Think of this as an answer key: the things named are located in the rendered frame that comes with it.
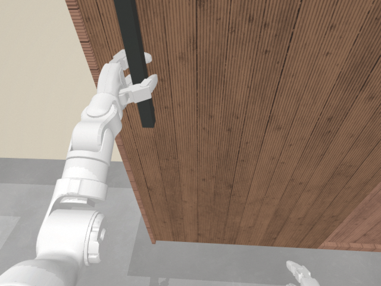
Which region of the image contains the wardrobe door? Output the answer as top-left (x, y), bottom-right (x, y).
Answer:
top-left (324, 182), bottom-right (381, 244)
top-left (76, 0), bottom-right (381, 249)

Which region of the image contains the left robot forearm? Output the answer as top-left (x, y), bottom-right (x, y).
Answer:
top-left (36, 92), bottom-right (123, 255)

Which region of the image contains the handle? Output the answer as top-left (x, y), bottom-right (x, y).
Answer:
top-left (114, 0), bottom-right (155, 128)

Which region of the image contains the robot right hand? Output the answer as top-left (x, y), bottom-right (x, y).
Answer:
top-left (286, 260), bottom-right (320, 286)

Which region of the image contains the robot left hand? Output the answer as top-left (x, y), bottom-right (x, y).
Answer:
top-left (97, 49), bottom-right (158, 110)

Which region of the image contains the robot left upper arm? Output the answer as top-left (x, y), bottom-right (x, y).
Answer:
top-left (0, 209), bottom-right (108, 286)

